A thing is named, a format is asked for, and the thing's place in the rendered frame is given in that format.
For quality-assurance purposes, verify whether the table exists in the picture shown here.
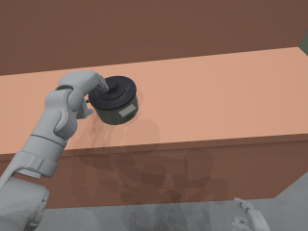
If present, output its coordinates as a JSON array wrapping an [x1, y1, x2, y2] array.
[[0, 0, 308, 209]]

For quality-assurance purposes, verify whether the robot left upper arm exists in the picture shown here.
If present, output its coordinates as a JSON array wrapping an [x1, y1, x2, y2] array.
[[0, 176, 50, 231]]

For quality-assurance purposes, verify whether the lid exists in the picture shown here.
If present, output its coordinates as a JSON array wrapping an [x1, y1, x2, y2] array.
[[88, 76, 137, 111]]

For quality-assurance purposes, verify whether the robot left forearm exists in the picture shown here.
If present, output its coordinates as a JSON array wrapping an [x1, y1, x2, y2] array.
[[0, 83, 85, 192]]

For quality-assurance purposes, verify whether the knob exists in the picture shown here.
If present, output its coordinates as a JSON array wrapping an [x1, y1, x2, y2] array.
[[105, 79, 118, 93]]

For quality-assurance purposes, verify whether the pot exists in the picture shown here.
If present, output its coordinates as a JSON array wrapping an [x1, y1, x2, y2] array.
[[94, 95, 139, 125]]

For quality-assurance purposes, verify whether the right robot hand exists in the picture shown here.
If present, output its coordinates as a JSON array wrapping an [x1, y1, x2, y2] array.
[[232, 197, 270, 231]]

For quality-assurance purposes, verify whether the left robot hand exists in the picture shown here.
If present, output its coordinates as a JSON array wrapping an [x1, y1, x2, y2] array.
[[58, 69, 109, 119]]

